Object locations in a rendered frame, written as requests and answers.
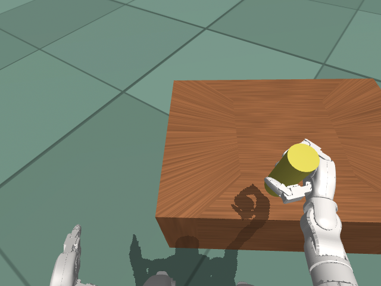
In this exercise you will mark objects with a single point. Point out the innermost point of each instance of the right robot arm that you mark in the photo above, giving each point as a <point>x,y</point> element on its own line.
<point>327,261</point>

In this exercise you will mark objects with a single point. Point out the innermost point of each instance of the right robot hand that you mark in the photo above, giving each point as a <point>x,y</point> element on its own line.
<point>319,183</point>

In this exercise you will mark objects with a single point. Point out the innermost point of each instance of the can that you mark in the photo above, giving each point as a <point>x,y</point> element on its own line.
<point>298,162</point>

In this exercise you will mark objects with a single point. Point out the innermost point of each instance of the left robot hand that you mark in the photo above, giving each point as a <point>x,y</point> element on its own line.
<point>67,265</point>

